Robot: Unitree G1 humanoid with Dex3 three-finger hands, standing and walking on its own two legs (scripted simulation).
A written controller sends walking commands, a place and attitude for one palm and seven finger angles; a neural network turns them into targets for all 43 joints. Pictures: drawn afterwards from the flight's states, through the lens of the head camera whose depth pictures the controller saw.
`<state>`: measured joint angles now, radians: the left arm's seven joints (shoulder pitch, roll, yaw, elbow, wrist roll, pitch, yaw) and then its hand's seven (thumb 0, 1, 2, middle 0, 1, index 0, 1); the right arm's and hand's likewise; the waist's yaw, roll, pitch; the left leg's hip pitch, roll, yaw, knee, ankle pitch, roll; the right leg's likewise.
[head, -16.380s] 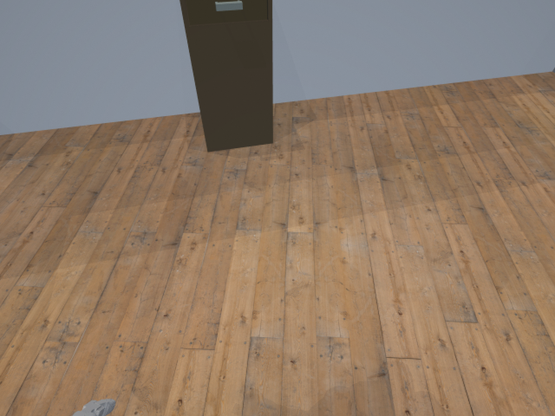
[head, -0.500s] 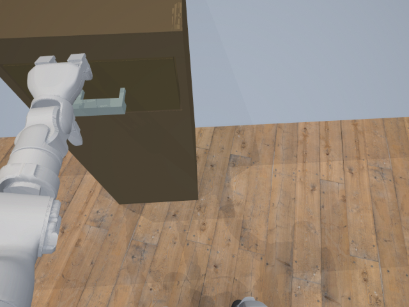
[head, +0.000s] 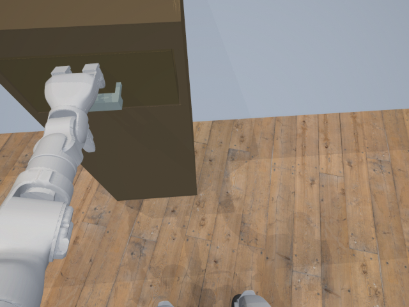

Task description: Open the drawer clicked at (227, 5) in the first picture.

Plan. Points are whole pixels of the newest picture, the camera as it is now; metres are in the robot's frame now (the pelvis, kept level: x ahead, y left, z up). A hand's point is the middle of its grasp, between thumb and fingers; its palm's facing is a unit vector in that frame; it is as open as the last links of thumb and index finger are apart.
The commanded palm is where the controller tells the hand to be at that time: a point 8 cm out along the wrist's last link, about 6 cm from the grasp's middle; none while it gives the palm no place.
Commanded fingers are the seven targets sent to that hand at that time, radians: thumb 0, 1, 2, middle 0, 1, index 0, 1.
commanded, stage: lower the fingers behind the handle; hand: left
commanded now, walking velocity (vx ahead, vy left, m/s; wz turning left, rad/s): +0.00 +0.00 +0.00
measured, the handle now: (95, 95) +0.55 +0.21 +0.04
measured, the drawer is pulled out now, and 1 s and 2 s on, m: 0.00 0.00 0.00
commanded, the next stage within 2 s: close the thumb around the handle in 0.98 s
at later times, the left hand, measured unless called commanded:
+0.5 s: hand (94, 121) +0.50 +0.21 +0.02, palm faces -0.02 -0.01 -1.00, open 13.8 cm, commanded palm +0.49 +0.22 +0.07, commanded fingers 0.00 -0.50 0.30 -0.30 -1.20 -0.30 -1.20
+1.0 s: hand (93, 121) +0.50 +0.21 +0.02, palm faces -0.04 -0.02 -1.00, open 13.8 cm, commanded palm +0.48 +0.22 +0.07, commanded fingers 0.00 -0.50 0.30 -0.30 -1.20 -0.30 -1.20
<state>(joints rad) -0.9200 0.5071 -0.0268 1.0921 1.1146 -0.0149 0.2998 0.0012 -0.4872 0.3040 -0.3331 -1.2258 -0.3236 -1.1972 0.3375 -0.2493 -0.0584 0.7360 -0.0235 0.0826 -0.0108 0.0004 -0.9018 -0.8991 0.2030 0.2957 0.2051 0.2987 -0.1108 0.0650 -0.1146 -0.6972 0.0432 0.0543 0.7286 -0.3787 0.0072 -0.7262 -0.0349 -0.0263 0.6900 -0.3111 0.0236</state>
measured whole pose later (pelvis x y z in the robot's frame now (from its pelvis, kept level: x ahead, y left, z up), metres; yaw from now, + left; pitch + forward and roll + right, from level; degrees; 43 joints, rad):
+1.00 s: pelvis -0.01 +0.00 -0.02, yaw -1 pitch +22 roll -1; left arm -0.90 0.54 0.02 1.10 1.12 -0.13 0.31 0.00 -0.49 0.30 -0.30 -1.21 -0.32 -1.20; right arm 0.37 -0.27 -0.05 0.73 -0.04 0.07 -0.03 0.00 -0.90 -0.90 0.20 0.30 0.21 0.30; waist -0.14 0.06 -0.13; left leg -0.82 0.05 0.06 0.84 -0.41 0.01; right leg -0.85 -0.03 -0.02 0.79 -0.33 0.03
